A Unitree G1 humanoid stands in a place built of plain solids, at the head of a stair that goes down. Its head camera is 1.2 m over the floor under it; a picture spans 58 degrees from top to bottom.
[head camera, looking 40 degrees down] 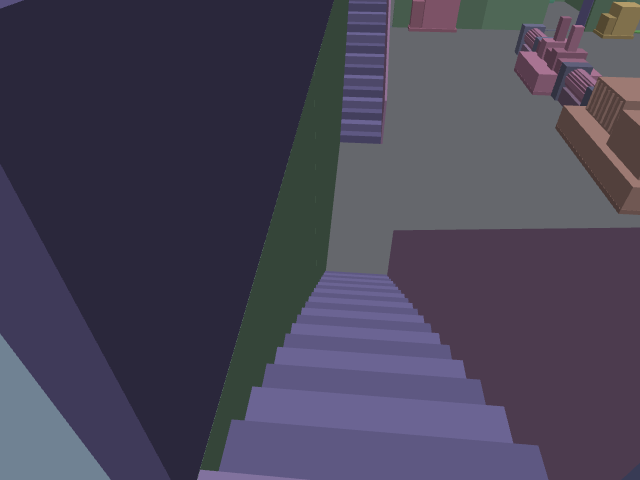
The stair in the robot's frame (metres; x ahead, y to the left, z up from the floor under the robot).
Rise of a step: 0.19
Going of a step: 0.24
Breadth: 1.00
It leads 5 degrees to the right of straight ahead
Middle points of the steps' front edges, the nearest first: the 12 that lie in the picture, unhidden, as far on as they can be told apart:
0.68 -0.20 -0.19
0.92 -0.22 -0.39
1.16 -0.24 -0.58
1.40 -0.26 -0.77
1.64 -0.28 -0.96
1.88 -0.31 -1.16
2.12 -0.33 -1.35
2.36 -0.35 -1.54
2.60 -0.37 -1.74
2.83 -0.39 -1.93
3.07 -0.41 -2.12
3.31 -0.43 -2.32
